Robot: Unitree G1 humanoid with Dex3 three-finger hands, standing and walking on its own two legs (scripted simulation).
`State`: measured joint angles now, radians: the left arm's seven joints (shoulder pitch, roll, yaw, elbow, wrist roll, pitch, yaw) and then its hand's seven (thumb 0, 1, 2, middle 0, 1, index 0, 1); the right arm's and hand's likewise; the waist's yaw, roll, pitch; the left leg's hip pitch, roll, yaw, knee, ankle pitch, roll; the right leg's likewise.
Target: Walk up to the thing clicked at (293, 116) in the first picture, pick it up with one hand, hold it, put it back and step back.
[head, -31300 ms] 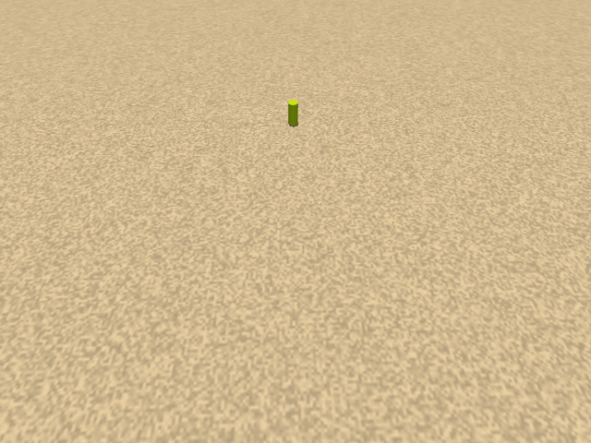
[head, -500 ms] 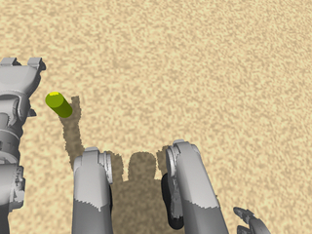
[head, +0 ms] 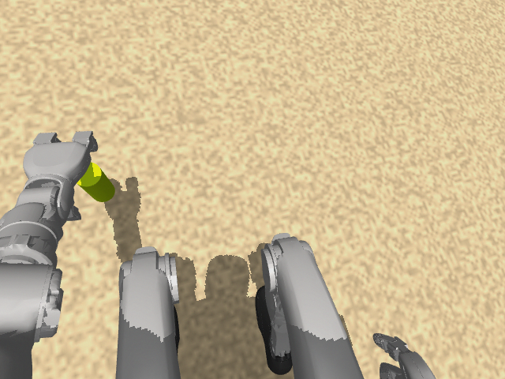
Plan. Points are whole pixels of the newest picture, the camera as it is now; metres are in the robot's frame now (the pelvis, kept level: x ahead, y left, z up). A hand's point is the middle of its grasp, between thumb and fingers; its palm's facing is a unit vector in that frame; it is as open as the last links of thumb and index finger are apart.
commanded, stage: withdraw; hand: left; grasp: from above
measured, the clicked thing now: (96, 183) +0.50 +0.28 -0.36
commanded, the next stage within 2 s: go down in 0.26 s
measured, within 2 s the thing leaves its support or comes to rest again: neither
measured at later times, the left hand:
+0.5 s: hand (56, 147) +0.47 +0.26 -0.08, palm faces -0.42 -0.10 -0.90, open 14.1 cm
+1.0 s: hand out of the picture +0.42 +0.30 +0.01, palm faces -0.28 -0.32 -0.91, open 12.0 cm
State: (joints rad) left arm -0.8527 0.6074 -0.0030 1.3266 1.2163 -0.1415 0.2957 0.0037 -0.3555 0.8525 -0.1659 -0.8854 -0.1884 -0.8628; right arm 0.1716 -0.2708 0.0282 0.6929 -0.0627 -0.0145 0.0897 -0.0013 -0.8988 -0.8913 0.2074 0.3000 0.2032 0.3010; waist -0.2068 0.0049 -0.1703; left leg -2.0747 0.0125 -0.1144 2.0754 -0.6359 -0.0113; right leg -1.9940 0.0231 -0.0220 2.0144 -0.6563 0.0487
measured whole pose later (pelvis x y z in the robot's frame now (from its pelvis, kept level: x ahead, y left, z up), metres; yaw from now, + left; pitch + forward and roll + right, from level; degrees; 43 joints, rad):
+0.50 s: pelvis +0.01 +0.00 +0.03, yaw +0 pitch +36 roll -7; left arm -0.78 0.59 -0.03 1.02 1.07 -0.07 0.11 0.00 -0.42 0.81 -0.10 -0.87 -0.14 -0.84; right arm 0.22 -0.23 0.01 0.67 -0.02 0.06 0.07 0.00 -0.90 -0.89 0.21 0.30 0.20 0.30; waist -0.17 0.05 -0.19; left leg -1.96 0.02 -0.11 1.99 -0.66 -0.01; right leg -1.88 0.03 -0.02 1.92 -0.67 0.06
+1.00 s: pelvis +0.01 +0.00 +0.09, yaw +2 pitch +31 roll -7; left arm -0.56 0.59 0.05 0.81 0.86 -0.15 0.11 0.00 -0.11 0.53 -0.41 -0.63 -0.45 -0.60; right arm 0.17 -0.24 -0.02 0.67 -0.01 0.00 0.03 0.00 -0.90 -0.90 0.21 0.30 0.20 0.30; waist -0.10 0.03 -0.19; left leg -1.72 0.02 -0.11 1.80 -0.61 -0.01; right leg -1.64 0.01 -0.04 1.72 -0.63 0.05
